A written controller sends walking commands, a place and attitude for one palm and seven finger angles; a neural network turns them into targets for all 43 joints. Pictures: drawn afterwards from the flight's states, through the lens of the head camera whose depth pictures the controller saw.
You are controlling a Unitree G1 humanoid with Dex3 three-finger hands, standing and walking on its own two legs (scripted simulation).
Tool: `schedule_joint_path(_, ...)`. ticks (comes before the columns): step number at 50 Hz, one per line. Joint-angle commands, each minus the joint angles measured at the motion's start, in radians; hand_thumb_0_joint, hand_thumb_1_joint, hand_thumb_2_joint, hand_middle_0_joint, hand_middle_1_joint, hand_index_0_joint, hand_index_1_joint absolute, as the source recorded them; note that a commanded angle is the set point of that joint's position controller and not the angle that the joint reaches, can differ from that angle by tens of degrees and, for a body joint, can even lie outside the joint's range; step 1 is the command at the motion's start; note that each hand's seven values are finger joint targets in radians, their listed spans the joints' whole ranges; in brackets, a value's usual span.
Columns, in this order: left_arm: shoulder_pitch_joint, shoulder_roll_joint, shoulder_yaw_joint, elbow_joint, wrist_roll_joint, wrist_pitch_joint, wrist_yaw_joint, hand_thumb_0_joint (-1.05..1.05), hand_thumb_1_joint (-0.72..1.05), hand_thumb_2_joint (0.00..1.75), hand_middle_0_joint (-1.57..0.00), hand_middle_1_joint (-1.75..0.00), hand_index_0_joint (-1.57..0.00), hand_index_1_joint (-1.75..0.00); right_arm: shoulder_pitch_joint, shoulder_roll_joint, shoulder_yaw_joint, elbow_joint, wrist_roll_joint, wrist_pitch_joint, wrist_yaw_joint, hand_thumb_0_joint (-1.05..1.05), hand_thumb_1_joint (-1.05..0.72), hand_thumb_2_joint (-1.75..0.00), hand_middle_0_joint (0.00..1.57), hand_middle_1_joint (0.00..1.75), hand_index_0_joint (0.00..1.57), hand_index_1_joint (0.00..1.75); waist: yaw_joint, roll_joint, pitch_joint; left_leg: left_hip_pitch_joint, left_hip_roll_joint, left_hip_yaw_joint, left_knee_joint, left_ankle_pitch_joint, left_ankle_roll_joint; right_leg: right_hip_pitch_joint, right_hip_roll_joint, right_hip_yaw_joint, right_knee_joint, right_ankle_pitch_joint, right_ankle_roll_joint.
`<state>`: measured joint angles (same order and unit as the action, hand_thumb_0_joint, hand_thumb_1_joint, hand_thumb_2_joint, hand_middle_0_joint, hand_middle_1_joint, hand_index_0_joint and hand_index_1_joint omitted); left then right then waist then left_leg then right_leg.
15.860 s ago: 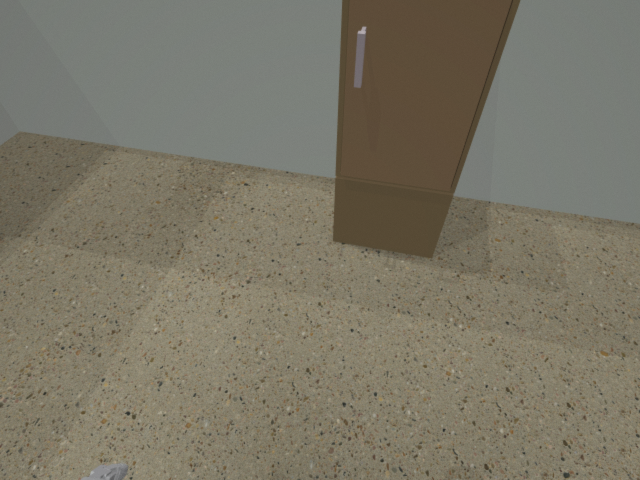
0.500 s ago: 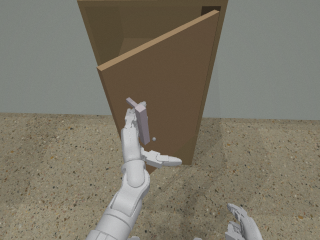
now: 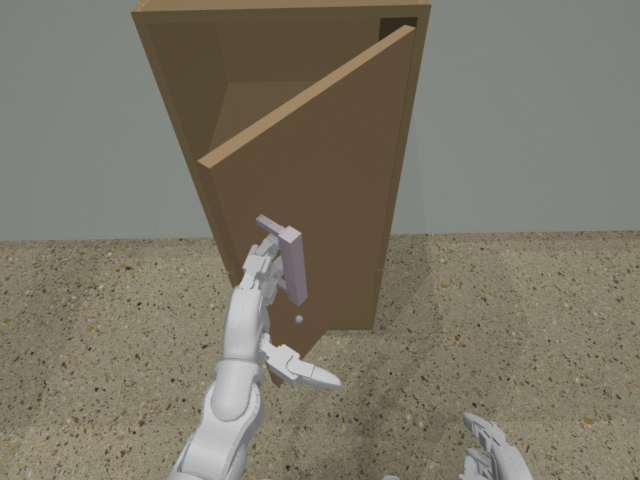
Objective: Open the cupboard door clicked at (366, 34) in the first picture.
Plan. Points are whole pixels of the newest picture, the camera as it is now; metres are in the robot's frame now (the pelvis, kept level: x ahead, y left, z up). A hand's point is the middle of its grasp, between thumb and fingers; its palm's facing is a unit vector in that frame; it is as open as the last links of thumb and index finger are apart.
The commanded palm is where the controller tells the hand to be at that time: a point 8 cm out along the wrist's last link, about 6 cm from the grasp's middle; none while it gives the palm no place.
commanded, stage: slide the hand sideways off the handle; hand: left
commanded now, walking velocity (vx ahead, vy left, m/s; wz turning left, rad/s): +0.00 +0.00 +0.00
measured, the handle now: (282, 262) +0.37 +0.07 +0.07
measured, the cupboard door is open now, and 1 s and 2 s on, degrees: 51 51 51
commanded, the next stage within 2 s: draw the hand back to the body in 0.62 s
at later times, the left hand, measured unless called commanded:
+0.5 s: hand (253, 358) +0.24 +0.09 +0.07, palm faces +0.01 -1.00 -0.03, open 16.2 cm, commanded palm +0.21 +0.15 +0.06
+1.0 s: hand (203, 363) +0.22 +0.13 +0.10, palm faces +0.04 -1.00 -0.07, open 16.3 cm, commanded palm +0.19 +0.19 +0.10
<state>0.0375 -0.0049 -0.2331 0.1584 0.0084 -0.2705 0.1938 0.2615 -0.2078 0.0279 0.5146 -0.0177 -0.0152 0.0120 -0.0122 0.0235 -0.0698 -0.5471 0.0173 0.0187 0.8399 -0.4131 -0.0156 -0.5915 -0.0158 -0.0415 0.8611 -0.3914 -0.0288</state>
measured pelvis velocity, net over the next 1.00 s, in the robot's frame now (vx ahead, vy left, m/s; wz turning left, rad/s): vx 0.02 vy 0.00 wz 0.02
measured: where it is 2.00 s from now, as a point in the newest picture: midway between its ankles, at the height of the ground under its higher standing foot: outside the picture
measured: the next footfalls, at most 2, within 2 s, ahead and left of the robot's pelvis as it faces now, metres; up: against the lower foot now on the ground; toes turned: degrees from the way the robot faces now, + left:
none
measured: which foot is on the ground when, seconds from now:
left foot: down 0.00-1.00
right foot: down 0.00-1.00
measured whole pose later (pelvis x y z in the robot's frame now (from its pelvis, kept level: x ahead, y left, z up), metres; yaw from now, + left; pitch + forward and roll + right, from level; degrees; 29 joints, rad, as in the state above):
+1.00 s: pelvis +0.02 +0.00 -0.01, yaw +1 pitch +8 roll +0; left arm 0.51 0.15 -0.02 -0.35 -0.15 -0.20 -0.05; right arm 0.29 -0.22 0.04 0.44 0.02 -0.13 -0.04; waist 0.01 0.05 -0.11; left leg -0.57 0.02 -0.02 0.91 -0.48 -0.02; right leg -0.59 -0.01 -0.08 0.91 -0.46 -0.03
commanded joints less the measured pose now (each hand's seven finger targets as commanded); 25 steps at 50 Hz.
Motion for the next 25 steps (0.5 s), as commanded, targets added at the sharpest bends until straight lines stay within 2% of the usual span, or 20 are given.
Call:
schedule_joint_path(1, -0.108, -0.007, 0.033, -0.293, -0.018, -0.059, -0.019, 0.00, -0.50, 0.30, -0.15, -0.30, -0.15, -0.30, -0.095, -0.085, -0.039, -0.178, 0.001, -0.060, -0.013, 0.00, -0.90, -0.90, 0.20, 0.30, 0.20, 0.30, 0.016, -0.109, -0.208, 0.041, -0.036, -0.004, -0.113, 0.117, 0.034, 0.172, 0.008, 0.019, -0.163, 0.156, 0.005)
schedule_joint_path(4, 0.017, 0.009, 0.047, -0.365, -0.027, -0.064, -0.038, 0.00, -0.50, 0.30, -0.15, -0.30, -0.15, -0.30, -0.089, -0.082, -0.042, -0.192, 0.001, -0.068, -0.012, 0.00, -0.90, -0.90, 0.20, 0.30, 0.20, 0.30, 0.033, -0.094, -0.226, 0.044, -0.038, -0.002, -0.103, 0.166, 0.032, 0.202, 0.006, 0.018, -0.143, 0.236, 0.004)
schedule_joint_path(7, 0.091, 0.021, 0.040, -0.413, -0.019, -0.059, -0.057, 0.00, -0.50, 0.30, -0.15, -0.30, -0.15, -0.30, -0.082, -0.085, -0.042, -0.201, 0.002, -0.069, -0.010, 0.00, -0.90, -0.90, 0.20, 0.30, 0.20, 0.30, 0.022, -0.101, -0.198, 0.032, -0.037, -0.007, -0.091, 0.184, 0.032, 0.190, 0.007, 0.018, -0.132, 0.262, 0.005)
schedule_joint_path(8, 0.086, 0.026, 0.039, -0.436, -0.021, -0.060, -0.062, 0.00, -0.50, 0.30, -0.15, -0.30, -0.15, -0.30, -0.087, -0.083, -0.041, -0.206, 0.002, -0.071, -0.011, 0.00, -0.90, -0.90, 0.20, 0.30, 0.20, 0.30, 0.013, -0.080, -0.181, 0.030, -0.037, -0.007, -0.084, 0.171, 0.033, 0.168, 0.005, 0.018, -0.130, 0.252, 0.007)
schedule_joint_path(12, 0.173, 0.060, 0.063, -0.495, -0.029, -0.063, -0.095, 0.00, -0.50, 0.30, -0.15, -0.30, -0.15, -0.30, -0.076, -0.086, -0.044, -0.216, 0.001, -0.080, -0.018, 0.00, -0.90, -0.90, 0.20, 0.30, 0.20, 0.30, 0.012, -0.103, -0.200, 0.020, -0.040, -0.009, -0.057, 0.189, 0.035, 0.177, 0.003, 0.029, -0.117, 0.291, 0.012)
schedule_joint_path(13, 0.172, 0.062, 0.066, -0.515, -0.035, -0.065, -0.105, 0.00, -0.50, 0.30, -0.15, -0.30, -0.15, -0.30, -0.078, -0.084, -0.042, -0.217, 0.002, -0.082, -0.019, 0.00, -0.90, -0.90, 0.20, 0.30, 0.20, 0.30, 0.011, -0.076, -0.196, 0.015, -0.041, -0.011, -0.056, 0.184, 0.033, 0.168, 0.002, 0.025, -0.110, 0.285, 0.012)
schedule_joint_path(17, 0.228, 0.080, 0.085, -0.533, -0.053, -0.065, -0.138, 0.00, -0.50, 0.30, -0.15, -0.30, -0.15, -0.30, -0.074, -0.086, -0.042, -0.220, 0.004, -0.094, -0.029, 0.00, -0.90, -0.90, 0.20, 0.30, 0.20, 0.30, 0.006, -0.085, -0.184, -0.001, -0.042, -0.017, -0.033, 0.181, 0.033, 0.152, 0.003, 0.033, -0.104, 0.282, 0.015)
schedule_joint_path(19, 0.253, 0.087, 0.099, -0.548, -0.068, -0.062, -0.152, 0.00, -0.50, 0.30, -0.15, -0.30, -0.15, -0.30, -0.071, -0.087, -0.040, -0.224, 0.005, -0.100, -0.030, 0.00, -0.90, -0.90, 0.20, 0.30, 0.20, 0.30, 0.011, -0.073, -0.190, -0.012, -0.044, -0.021, -0.030, 0.176, 0.031, 0.151, 0.002, 0.031, -0.096, 0.279, 0.016)
schedule_joint_path(20, 0.274, 0.104, 0.122, -0.544, -0.074, -0.059, -0.158, 0.00, -0.50, 0.30, -0.15, -0.30, -0.15, -0.30, -0.068, -0.089, -0.041, -0.225, 0.006, -0.101, -0.033, 0.00, -0.90, -0.90, 0.20, 0.30, 0.20, 0.30, 0.014, -0.099, -0.193, -0.022, -0.044, -0.021, -0.027, 0.172, 0.030, 0.158, 0.001, 0.034, -0.098, 0.277, 0.018)
schedule_joint_path(22, 0.315, 0.132, 0.158, -0.551, -0.082, -0.058, -0.171, 0.00, -0.50, 0.30, -0.15, -0.30, -0.15, -0.30, -0.064, -0.091, -0.044, -0.224, 0.008, -0.104, -0.038, 0.00, -0.90, -0.90, 0.20, 0.30, 0.20, 0.30, 0.021, -0.102, -0.215, -0.031, -0.045, -0.019, -0.015, 0.189, 0.030, 0.180, -0.004, 0.049, -0.096, 0.311, 0.022)
schedule_joint_path(25, 0.340, 0.127, 0.148, -0.588, -0.091, -0.062, -0.193, 0.00, -0.50, 0.30, -0.15, -0.30, -0.15, -0.30, -0.062, -0.090, -0.042, -0.233, 0.011, -0.112, -0.038, 0.00, -0.90, -0.90, 0.20, 0.30, 0.20, 0.30, 0.015, -0.079, -0.201, -0.038, -0.046, -0.020, -0.012, 0.190, 0.029, 0.169, -0.004, 0.042, -0.086, 0.320, 0.024)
